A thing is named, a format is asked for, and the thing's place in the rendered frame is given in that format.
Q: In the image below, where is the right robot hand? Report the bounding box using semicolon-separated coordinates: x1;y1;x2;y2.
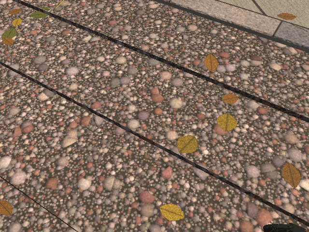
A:
263;222;306;232

